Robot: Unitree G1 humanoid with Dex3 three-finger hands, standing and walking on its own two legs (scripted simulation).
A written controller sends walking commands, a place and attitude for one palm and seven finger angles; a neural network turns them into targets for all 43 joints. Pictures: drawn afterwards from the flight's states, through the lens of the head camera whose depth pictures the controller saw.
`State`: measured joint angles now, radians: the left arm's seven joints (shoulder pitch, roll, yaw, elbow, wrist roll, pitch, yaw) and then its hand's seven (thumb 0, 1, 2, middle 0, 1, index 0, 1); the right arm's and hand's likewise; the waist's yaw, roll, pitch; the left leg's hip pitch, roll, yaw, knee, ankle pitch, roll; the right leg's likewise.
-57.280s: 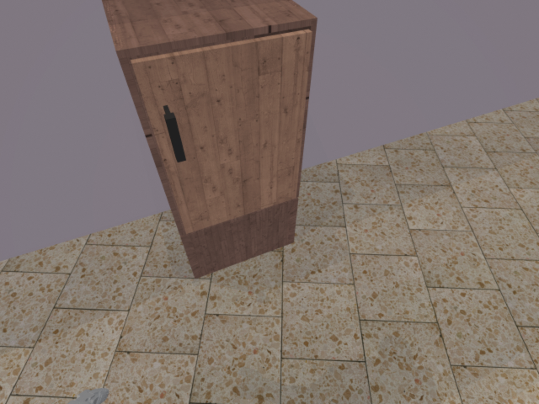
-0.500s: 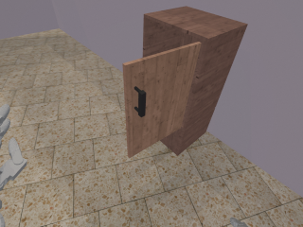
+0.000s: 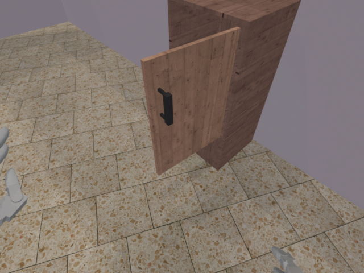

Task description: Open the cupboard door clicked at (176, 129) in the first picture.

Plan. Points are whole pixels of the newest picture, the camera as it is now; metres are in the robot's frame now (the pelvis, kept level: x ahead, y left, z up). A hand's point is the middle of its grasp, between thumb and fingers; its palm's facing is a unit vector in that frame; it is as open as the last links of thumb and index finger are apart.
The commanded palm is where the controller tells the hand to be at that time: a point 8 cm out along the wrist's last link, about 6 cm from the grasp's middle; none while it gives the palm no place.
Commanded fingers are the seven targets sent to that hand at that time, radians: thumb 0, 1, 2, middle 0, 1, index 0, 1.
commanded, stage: let the arm hang, fingers relaxed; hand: left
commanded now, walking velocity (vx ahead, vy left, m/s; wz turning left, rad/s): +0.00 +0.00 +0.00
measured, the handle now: (164, 106) +0.63 +0.10 -0.01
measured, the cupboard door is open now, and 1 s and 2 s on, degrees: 85 85 85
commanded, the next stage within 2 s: look to check the result in 1.16 s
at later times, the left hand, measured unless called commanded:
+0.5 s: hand out of the picture +0.00 +0.19 -0.17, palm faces +0.12 -0.97 -0.22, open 7.0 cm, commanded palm none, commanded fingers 0.00 0.90 0.90 -0.20 -0.30 -0.20 -0.30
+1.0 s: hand out of the picture +0.03 +0.20 -0.16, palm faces +0.11 -0.97 -0.22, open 7.3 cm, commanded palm none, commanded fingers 0.00 0.90 0.90 -0.20 -0.30 -0.20 -0.30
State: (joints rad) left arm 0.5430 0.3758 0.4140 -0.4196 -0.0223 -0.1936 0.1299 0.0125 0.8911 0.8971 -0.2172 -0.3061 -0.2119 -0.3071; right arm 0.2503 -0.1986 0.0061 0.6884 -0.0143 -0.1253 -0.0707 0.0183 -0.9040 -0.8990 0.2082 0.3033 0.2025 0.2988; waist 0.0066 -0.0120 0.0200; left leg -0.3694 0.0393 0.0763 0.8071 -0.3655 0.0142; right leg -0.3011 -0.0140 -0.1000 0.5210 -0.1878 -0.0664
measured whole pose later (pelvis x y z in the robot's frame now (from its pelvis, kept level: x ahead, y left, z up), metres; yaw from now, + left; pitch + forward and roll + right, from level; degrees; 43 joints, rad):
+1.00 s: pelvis +0.01 +0.01 +0.01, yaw +5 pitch -1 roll +0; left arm 0.19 0.18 0.02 1.11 0.01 0.00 0.02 0.00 0.91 0.90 -0.21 -0.30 -0.20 -0.30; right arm 0.21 -0.19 -0.02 1.12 -0.03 0.02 -0.01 0.01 -0.91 -0.90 0.20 0.30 0.20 0.30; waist -0.01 0.01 0.06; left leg -0.23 -0.01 -0.02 0.43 -0.17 0.00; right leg -0.19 -0.04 0.04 0.44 -0.23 0.04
